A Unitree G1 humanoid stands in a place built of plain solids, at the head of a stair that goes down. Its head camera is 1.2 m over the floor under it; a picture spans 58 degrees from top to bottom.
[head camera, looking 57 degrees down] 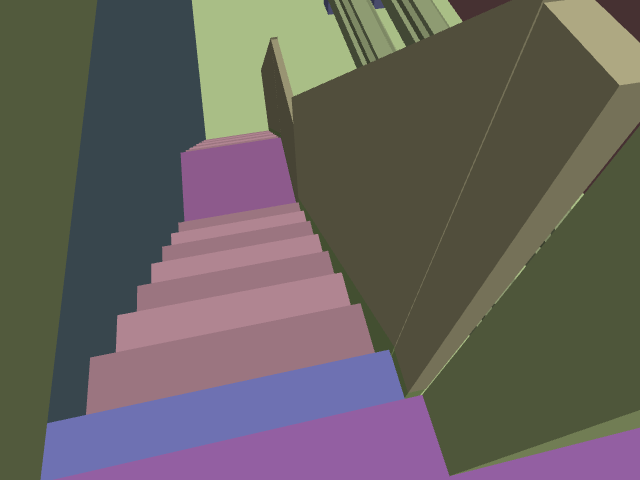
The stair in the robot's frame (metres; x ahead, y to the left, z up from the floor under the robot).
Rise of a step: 0.21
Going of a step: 0.24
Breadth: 0.93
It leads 12 degrees to the left of straight ahead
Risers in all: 8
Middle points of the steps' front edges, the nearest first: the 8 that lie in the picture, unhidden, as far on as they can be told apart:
0.31 0.26 0.00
0.55 0.31 -0.21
0.79 0.36 -0.42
1.03 0.41 -0.63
1.27 0.46 -0.84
1.51 0.51 -1.05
1.75 0.57 -1.26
1.99 0.62 -1.47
